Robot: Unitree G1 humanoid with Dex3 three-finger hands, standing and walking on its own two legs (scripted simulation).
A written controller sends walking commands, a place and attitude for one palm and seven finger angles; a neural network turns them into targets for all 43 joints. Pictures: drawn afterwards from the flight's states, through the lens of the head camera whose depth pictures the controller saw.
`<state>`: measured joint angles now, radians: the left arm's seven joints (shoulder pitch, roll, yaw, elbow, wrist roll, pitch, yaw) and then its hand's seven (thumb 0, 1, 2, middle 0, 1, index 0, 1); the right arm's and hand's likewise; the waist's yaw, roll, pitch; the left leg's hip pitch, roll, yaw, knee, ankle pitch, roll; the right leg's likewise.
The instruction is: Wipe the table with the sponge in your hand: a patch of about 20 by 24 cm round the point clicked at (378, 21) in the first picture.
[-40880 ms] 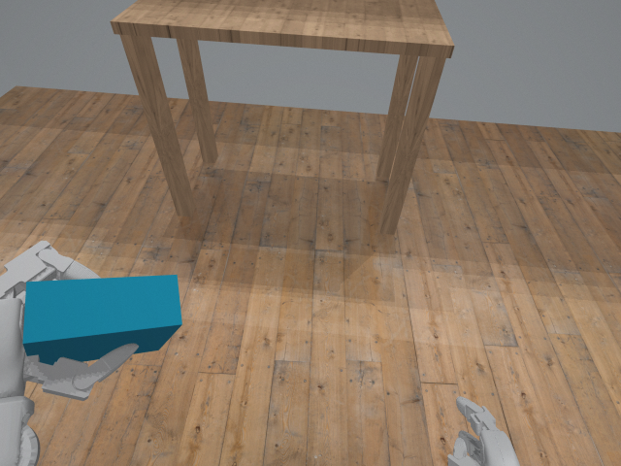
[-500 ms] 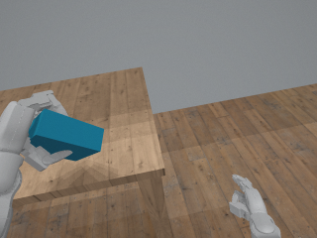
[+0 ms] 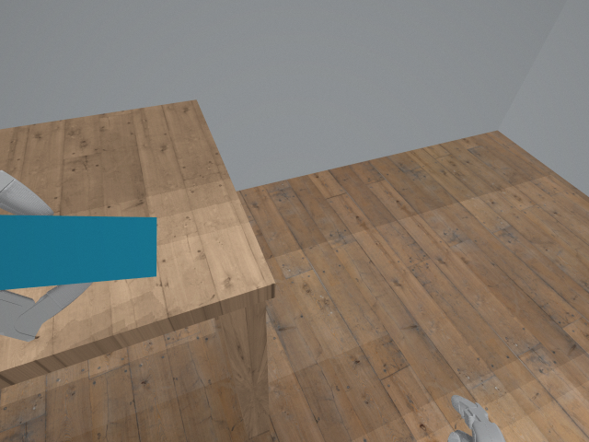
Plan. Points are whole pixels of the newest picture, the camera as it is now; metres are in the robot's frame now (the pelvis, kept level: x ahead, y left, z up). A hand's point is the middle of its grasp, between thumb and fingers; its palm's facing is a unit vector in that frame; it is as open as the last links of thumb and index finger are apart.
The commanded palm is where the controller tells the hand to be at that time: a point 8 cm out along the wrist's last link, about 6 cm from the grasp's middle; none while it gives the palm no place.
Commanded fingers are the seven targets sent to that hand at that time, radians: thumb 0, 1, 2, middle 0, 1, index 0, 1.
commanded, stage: step back with the hand held close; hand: left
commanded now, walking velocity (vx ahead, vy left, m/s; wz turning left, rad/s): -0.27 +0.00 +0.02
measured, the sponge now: (90, 245) +0.25 +0.19 +0.23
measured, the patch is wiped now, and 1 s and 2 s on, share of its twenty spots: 0.95 0.95 0.95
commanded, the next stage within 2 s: stop stepping back and stand still in 0.54 s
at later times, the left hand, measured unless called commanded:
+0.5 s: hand out of the picture +0.07 +0.25 +0.27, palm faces +0.48 -0.79 -0.37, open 9.3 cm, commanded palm +0.00 +0.29 +0.30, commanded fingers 0.00 0.10 1.30 -1.20 -1.60 -1.20 -1.60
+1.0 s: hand out of the picture -0.11 +0.23 +0.29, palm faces +0.52 -0.81 -0.28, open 9.3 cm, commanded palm -0.17 +0.28 +0.30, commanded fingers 0.00 0.10 1.30 -1.20 -1.60 -1.20 -1.60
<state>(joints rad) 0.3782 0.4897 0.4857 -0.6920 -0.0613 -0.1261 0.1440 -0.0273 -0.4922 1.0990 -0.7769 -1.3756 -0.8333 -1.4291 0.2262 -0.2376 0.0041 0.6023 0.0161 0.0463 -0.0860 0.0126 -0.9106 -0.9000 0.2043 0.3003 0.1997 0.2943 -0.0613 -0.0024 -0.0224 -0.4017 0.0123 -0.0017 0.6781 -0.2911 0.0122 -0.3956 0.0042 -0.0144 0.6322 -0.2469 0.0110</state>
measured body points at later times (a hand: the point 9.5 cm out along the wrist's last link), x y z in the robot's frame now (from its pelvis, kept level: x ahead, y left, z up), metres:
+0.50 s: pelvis -0.15 +0.01 +0.00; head -0.13 +0.03 +0.45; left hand +0.04 +0.29 +0.28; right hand +0.05 -0.22 -0.06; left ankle -0.12 +0.13 -0.72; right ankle -0.10 -0.11 -0.70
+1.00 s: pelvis -0.32 -0.01 +0.01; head -0.37 -0.01 +0.46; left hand -0.14 +0.27 +0.30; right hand -0.19 -0.29 -0.07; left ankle -0.34 +0.11 -0.72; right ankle -0.27 -0.11 -0.72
